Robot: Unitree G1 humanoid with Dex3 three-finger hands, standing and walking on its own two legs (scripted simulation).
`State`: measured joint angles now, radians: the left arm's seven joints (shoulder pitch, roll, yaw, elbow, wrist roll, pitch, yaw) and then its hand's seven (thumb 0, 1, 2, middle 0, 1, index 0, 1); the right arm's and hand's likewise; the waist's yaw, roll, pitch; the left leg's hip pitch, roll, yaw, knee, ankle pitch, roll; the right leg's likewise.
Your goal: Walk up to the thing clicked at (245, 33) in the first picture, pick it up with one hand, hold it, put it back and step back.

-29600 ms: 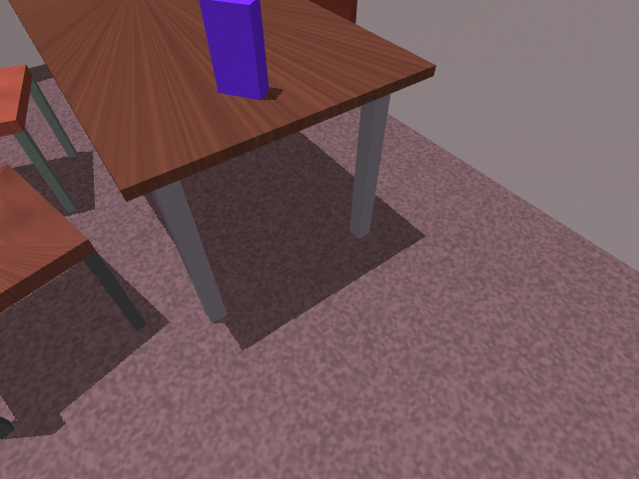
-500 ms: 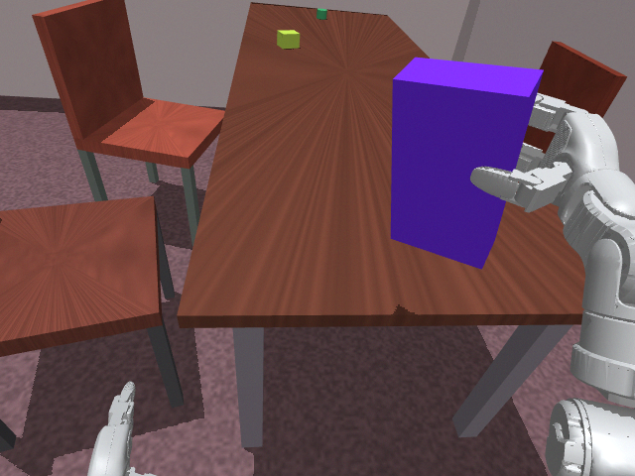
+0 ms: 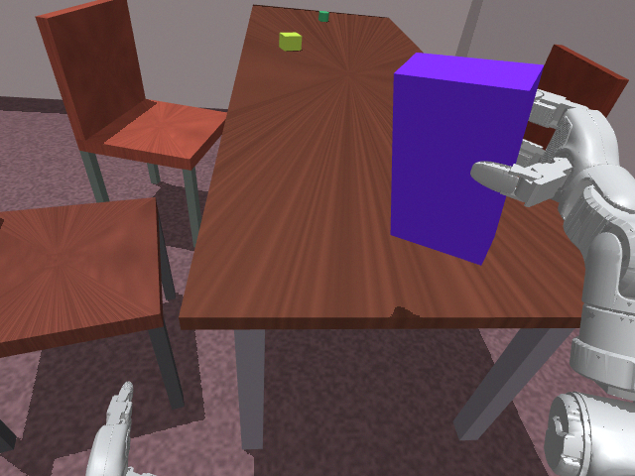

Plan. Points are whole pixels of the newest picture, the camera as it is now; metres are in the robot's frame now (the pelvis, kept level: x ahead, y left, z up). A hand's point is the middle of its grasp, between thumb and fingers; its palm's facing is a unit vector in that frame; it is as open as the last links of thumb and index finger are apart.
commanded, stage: crouch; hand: right
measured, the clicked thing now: (451, 167) +0.36 -0.12 +0.27
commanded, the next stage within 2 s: lower in 1.22 s
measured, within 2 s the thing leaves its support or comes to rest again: neither
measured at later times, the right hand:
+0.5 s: hand (470, 176) +0.41 -0.17 +0.24, palm faces +0.17 +0.98 -0.05, open 9.5 cm
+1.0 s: hand (453, 174) +0.46 -0.18 +0.21, palm faces +0.16 +0.99 -0.04, open 9.5 cm
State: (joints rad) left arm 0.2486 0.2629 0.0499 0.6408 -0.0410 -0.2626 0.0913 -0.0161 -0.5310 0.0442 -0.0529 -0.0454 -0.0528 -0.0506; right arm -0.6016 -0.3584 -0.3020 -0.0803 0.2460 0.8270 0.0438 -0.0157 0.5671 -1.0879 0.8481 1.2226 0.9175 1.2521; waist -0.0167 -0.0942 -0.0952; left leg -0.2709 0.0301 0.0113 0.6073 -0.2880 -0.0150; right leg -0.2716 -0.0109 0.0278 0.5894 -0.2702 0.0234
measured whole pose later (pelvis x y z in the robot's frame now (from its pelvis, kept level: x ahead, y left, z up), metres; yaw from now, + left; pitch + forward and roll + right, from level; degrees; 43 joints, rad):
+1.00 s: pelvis +0.01 +0.00 +0.00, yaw +2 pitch +4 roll +0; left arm 0.27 0.22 0.04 0.57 -0.01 -0.26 0.11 -0.02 -0.54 0.06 -0.06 -0.04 -0.06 -0.05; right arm -0.80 -0.37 -0.30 0.66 0.11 0.26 0.01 -0.01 0.55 -1.07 0.84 1.23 0.90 1.27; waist 0.05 -0.04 -0.07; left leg -0.42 0.01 -0.01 0.65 -0.29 -0.01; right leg -0.41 -0.03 0.01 0.63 -0.29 0.03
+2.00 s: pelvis +0.01 -0.01 -0.01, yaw +2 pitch +10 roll +1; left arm 0.26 0.21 0.03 0.48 0.00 -0.14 0.06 -0.01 -0.53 0.05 -0.06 -0.04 -0.05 -0.05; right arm -0.85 -0.40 -0.35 0.98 0.09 -0.11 0.00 0.00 0.59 -1.09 0.88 1.24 0.93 1.27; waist 0.11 -0.01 -0.08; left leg -0.57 0.00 -0.02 0.70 -0.30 -0.02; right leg -0.58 -0.04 0.00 0.73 -0.32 0.01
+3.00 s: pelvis +0.01 -0.01 -0.02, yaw +2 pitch +11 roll +1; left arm 0.29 0.23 0.04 0.39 0.00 -0.09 0.04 -0.01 -0.52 0.04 -0.07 -0.06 -0.07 -0.06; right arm -0.86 -0.44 -0.36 1.01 0.08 -0.16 0.03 0.00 0.40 -0.17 0.27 0.22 0.26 0.22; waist 0.11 0.00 -0.09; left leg -0.60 0.00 -0.01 0.73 -0.32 -0.02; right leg -0.61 -0.04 0.01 0.76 -0.34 0.02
